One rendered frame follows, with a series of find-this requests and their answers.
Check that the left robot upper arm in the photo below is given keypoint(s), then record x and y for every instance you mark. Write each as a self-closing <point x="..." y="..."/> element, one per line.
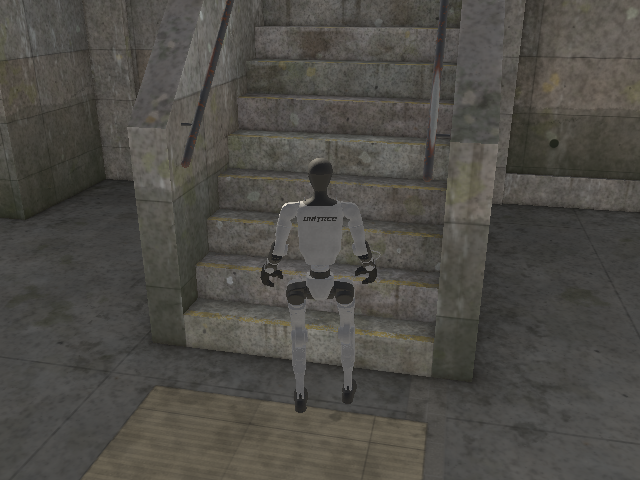
<point x="288" y="211"/>

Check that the left robot forearm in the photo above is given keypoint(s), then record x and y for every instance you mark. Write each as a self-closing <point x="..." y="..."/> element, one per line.
<point x="272" y="261"/>

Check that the right robot foot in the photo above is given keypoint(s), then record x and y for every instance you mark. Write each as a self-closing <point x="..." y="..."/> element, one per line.
<point x="347" y="395"/>

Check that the robot foot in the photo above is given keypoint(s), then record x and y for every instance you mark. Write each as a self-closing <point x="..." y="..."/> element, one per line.
<point x="347" y="395"/>
<point x="300" y="404"/>

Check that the robot left hand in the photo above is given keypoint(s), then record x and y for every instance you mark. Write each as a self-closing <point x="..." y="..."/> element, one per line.
<point x="265" y="276"/>

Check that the right robot upper arm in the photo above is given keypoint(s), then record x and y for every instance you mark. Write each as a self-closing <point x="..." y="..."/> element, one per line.
<point x="351" y="211"/>

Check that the left robot foot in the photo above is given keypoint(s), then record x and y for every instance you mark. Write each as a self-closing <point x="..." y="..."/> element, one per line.
<point x="300" y="404"/>

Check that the robot right hand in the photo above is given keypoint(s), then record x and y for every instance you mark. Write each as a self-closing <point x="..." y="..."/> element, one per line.
<point x="372" y="274"/>

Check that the right robot forearm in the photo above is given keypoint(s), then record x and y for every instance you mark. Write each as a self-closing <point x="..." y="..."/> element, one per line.
<point x="367" y="260"/>

